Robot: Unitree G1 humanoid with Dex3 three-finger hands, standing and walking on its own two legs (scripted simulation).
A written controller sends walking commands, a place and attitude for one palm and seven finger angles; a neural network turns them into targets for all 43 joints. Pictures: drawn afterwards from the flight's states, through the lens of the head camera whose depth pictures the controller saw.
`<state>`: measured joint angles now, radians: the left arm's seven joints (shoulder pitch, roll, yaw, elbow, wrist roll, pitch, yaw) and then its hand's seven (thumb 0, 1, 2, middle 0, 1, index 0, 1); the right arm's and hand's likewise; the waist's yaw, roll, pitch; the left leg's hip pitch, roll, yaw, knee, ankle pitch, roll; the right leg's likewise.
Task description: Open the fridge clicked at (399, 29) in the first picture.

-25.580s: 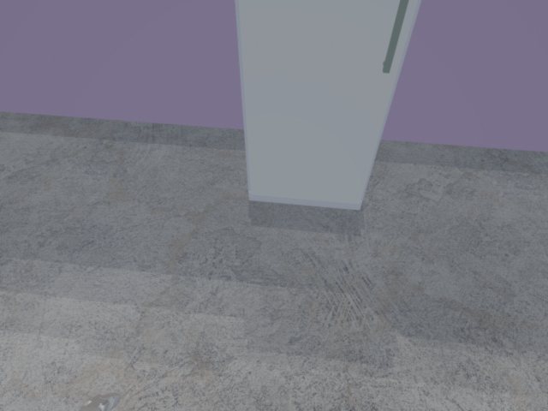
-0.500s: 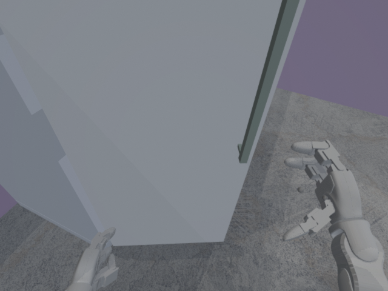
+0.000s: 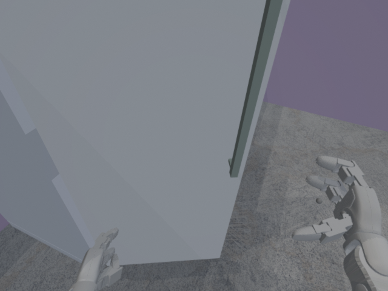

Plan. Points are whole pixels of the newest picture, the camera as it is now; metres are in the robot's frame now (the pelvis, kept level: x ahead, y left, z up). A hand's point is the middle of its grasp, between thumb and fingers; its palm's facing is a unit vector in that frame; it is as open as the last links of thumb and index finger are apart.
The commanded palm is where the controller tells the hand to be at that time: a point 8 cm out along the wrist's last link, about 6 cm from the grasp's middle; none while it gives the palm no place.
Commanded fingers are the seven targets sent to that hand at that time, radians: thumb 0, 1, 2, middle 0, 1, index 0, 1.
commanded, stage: draw the hand back to the body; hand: right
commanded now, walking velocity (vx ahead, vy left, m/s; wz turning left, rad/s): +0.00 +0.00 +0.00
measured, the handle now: (248, 94) +0.44 -0.12 +0.23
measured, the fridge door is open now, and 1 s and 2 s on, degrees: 62 62 62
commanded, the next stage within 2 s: step back with the hand held close in 1.06 s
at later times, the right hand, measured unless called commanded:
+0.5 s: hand (361, 211) +0.21 -0.27 +0.16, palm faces +0.40 +0.85 -0.34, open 10.6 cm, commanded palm +0.16 -0.30 +0.17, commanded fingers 0.00 -0.61 -0.76 0.21 0.47 0.21 0.47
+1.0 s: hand (380, 221) +0.19 -0.28 +0.16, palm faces +0.46 +0.82 -0.34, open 7.5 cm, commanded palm +0.14 -0.31 +0.18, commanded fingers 0.00 -0.90 -0.90 0.20 0.30 0.20 0.30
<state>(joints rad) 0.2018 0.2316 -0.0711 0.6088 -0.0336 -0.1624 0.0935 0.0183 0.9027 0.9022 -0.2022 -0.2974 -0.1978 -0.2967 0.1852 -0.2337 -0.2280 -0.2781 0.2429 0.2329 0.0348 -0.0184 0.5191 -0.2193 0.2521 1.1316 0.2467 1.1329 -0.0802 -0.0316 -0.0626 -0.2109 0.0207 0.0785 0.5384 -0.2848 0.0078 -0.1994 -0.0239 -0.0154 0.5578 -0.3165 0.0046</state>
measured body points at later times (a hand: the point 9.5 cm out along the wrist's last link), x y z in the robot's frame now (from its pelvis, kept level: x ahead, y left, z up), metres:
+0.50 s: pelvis +0.00 -0.02 +0.01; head -0.03 -0.01 +0.46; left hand +0.18 +0.20 -0.07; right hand +0.18 -0.31 +0.18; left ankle +0.00 +0.11 -0.73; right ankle -0.01 -0.12 -0.73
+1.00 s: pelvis -0.01 -0.02 +0.01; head -0.04 -0.01 +0.46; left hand +0.18 +0.20 -0.06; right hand +0.16 -0.33 +0.18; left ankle +0.00 +0.11 -0.73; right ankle -0.01 -0.12 -0.73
